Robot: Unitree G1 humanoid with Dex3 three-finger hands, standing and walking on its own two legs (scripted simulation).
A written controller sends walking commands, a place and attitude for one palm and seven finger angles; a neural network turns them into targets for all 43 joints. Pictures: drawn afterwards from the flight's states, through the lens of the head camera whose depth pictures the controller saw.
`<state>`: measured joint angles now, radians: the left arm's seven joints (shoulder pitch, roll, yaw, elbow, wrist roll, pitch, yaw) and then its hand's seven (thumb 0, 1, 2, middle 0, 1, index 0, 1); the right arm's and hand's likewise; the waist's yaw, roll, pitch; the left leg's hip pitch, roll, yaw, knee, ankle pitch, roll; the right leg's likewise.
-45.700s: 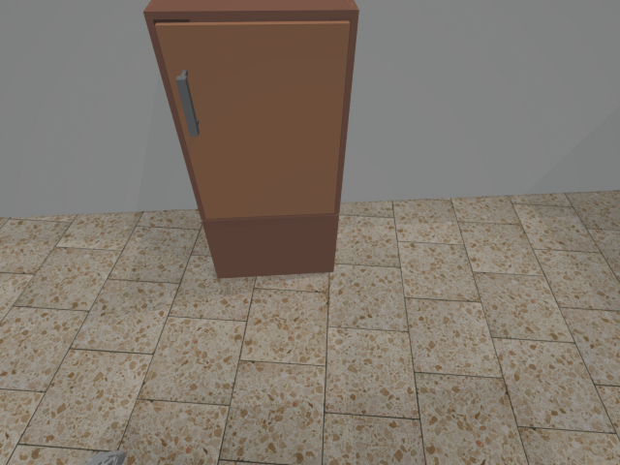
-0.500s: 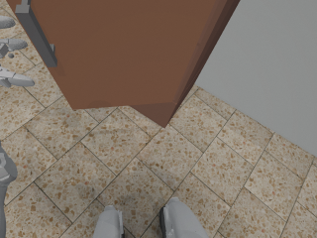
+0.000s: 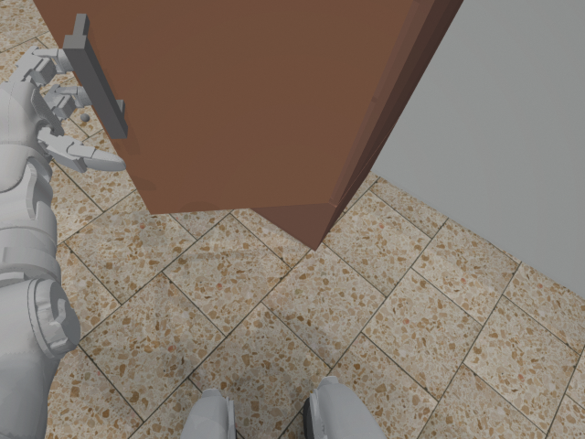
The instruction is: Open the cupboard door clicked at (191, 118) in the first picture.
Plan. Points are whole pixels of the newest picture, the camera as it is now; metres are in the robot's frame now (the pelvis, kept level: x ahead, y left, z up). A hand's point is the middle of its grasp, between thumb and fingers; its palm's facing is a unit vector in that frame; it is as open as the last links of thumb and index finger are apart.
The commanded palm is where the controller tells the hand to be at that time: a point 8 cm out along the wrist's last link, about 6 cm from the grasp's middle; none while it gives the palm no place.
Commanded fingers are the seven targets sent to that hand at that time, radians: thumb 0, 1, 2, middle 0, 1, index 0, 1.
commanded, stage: slide the fingers in behind the handle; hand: left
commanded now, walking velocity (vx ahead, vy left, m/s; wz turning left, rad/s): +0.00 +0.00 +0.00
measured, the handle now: (102, 82) +0.56 +0.21 +0.09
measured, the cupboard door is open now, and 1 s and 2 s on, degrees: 41 40 40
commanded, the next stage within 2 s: close the thumb around the handle in 1.08 s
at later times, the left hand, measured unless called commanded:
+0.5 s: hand (113, 115) +0.52 +0.20 +0.08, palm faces +0.04 -1.00 -0.01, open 13.9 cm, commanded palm +0.50 +0.23 +0.08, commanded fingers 0.00 -0.50 0.30 -0.30 -1.20 -0.30 -1.20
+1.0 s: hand (124, 112) +0.52 +0.18 +0.08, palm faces +0.04 -1.00 -0.02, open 13.9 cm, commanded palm +0.50 +0.22 +0.08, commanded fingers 0.00 -0.50 0.30 -0.30 -1.20 -0.30 -1.20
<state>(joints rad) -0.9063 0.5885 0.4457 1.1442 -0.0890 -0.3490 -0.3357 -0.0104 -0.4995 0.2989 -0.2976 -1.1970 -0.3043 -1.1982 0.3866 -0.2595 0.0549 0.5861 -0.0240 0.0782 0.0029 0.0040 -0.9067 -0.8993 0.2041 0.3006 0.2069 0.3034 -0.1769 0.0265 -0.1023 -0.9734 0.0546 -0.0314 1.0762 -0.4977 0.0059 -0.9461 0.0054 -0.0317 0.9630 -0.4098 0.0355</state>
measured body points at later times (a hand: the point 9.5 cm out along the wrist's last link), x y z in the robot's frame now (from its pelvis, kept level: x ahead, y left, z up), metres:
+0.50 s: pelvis +0.00 -0.02 +0.00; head +0.14 +0.01 +0.42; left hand +0.51 +0.25 +0.08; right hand +0.00 -0.28 -0.11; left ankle +0.00 +0.11 -0.67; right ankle +0.02 -0.15 -0.67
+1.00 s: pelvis +0.00 -0.01 +0.00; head +0.14 +0.01 +0.42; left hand +0.51 +0.24 +0.08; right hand +0.01 -0.27 -0.11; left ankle +0.00 +0.11 -0.67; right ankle +0.02 -0.15 -0.67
